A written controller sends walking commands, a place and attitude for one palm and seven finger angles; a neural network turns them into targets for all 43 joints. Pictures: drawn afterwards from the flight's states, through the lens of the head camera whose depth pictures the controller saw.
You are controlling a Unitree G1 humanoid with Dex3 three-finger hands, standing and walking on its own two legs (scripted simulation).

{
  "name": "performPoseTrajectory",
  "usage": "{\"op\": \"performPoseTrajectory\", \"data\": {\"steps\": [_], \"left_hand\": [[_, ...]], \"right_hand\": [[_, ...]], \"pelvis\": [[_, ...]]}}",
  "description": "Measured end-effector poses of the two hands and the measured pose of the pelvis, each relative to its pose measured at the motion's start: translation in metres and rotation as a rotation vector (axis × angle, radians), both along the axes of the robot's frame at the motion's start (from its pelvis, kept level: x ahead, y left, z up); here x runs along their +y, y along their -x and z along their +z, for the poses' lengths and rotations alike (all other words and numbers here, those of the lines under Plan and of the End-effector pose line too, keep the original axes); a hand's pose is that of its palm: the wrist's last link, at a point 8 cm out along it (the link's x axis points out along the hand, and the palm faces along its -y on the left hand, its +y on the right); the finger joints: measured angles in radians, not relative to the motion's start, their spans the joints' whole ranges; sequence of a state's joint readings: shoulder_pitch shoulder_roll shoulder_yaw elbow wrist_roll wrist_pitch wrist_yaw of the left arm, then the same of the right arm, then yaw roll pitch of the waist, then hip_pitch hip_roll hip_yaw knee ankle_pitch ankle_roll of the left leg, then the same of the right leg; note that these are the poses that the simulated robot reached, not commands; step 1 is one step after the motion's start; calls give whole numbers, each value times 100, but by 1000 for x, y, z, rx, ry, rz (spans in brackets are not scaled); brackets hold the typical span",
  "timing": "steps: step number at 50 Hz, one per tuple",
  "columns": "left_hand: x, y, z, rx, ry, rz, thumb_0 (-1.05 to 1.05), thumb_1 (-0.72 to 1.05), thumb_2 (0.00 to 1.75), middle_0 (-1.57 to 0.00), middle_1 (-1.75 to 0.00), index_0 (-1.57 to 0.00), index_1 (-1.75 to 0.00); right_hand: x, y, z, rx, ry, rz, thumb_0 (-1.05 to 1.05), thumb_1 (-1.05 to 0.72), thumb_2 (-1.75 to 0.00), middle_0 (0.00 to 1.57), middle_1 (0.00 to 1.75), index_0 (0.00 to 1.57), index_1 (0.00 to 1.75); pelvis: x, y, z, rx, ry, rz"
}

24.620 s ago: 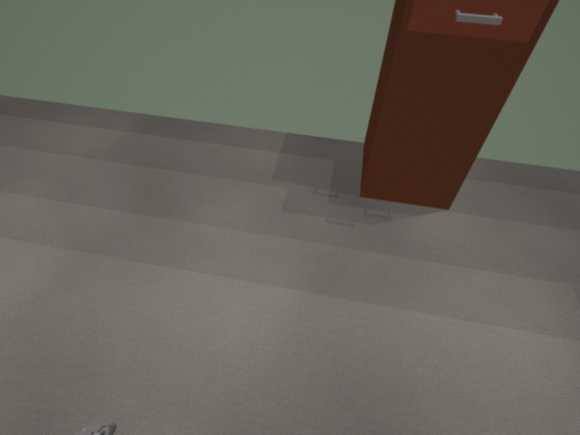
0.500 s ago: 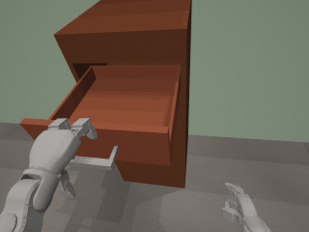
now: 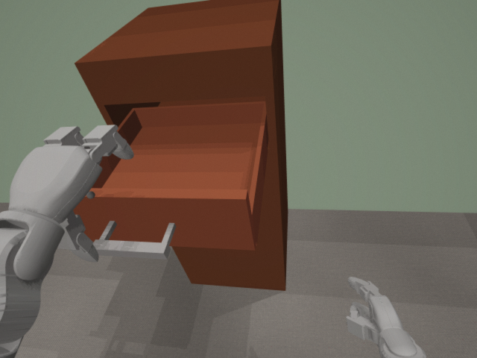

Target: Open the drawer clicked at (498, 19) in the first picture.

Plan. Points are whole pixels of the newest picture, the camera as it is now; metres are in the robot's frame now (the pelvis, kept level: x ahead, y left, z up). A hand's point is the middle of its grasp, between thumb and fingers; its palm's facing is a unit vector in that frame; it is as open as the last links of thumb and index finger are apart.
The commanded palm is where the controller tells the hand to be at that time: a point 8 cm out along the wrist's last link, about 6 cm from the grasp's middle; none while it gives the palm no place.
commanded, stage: lift the hand off the handle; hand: left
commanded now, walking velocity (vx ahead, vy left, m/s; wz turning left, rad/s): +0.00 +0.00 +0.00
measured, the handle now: (135, 238) +0.27 +0.23 +0.09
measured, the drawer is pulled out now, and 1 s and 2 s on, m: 0.30 0.30 0.30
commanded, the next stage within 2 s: draw the hand back to the body in 0.12 s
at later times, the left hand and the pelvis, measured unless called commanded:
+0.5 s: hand (66, 191) +0.24 +0.25 +0.24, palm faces +0.24 -0.01 -0.97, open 13.8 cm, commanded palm +0.18 +0.25 +0.29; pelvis -0.01 +0.00 +0.00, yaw +0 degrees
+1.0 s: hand (62, 188) +0.21 +0.22 +0.27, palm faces +0.45 -0.78 -0.43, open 13.5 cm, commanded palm +0.16 +0.27 +0.29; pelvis +0.01 +0.00 +0.00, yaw +0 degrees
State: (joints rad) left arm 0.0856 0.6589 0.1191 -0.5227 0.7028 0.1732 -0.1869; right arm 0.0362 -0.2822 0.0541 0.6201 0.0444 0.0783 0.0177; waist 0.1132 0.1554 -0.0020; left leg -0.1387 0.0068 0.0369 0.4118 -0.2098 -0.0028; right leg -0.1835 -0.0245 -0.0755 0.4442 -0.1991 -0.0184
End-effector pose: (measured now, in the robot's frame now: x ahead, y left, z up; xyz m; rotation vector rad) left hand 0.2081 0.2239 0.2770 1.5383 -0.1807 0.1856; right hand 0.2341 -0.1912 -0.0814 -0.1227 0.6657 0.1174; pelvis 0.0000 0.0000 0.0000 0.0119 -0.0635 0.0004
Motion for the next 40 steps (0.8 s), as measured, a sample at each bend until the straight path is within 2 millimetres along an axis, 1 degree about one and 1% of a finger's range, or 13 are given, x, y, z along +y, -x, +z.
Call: {"op": "performPoseTrajectory", "data": {"steps": [4,8,10,14,16,18,21,24,28,30,34,37,40], "left_hand": [[10,1,11,-20,-6,45,0,-50,30,-32,-121,-33,-120],[18,-3,7,10,30,92,0,-50,30,-32,-121,-32,-120],[16,-6,0,39,37,87,0,-50,30,-32,-121,-32,-120],[0,-8,-9,66,21,10,0,-50,30,-32,-121,-32,-120],[-6,-7,-9,57,2,-31,0,-50,30,-32,-121,-33,-120],[-6,-6,-5,35,-12,-45,0,-50,30,-32,-121,-33,-120],[4,-2,4,0,-15,-10,0,-50,30,-32,-121,-33,-120],[22,2,9,-11,-3,65,0,-50,30,-32,-120,-33,-120],[36,8,2,36,26,132,0,-50,30,-32,-120,-32,-120],[34,11,-6,68,36,119,0,-50,30,-32,-120,-32,-120],[19,17,-16,92,16,25,0,-50,30,-32,-121,-32,-120],[15,22,-10,54,-18,-24,0,-50,30,-32,-121,-33,-120],[25,24,0,2,-22,0,0,-50,30,-32,-121,-33,-120]], "right_hand": [[-4,3,-3,9,6,2,2,-91,-90,20,30,20,30],[-7,6,-6,10,10,3,2,-91,-90,20,30,20,30],[-8,8,-6,7,13,1,2,-91,-90,20,30,20,30],[-8,10,-6,-5,19,-2,2,-91,-90,20,30,20,30],[-8,11,-5,-10,19,-4,2,-91,-90,20,30,20,30],[-8,12,-5,-9,16,-6,2,-91,-90,20,30,20,30],[-7,13,-6,0,8,-8,2,-91,-90,20,30,20,30],[-8,14,-8,11,9,-6,2,-91,-90,20,30,20,30],[-8,12,-9,11,21,-4,2,-91,-90,20,30,20,30],[-8,10,-8,3,32,-4,2,-91,-90,20,30,20,30],[-5,7,-4,-19,55,5,2,-91,-90,20,30,20,30],[-1,4,-1,-30,56,10,2,-91,-90,20,30,20,30],[5,2,-1,-26,45,17,2,-91,-90,20,30,20,30]], "pelvis": [[-2,3,-1,2,-1,5],[-3,7,-2,6,-2,11],[-4,8,-2,8,-2,12],[-4,8,-3,6,-3,12],[-4,7,-3,6,-2,8],[-5,6,-3,5,-2,6],[-5,6,-3,7,-1,2],[-5,6,-4,9,0,4],[-3,6,-4,11,1,10],[-1,6,-4,10,2,14],[2,4,-4,7,4,19],[3,3,-4,4,7,20],[4,3,-3,5,9,20]]}}
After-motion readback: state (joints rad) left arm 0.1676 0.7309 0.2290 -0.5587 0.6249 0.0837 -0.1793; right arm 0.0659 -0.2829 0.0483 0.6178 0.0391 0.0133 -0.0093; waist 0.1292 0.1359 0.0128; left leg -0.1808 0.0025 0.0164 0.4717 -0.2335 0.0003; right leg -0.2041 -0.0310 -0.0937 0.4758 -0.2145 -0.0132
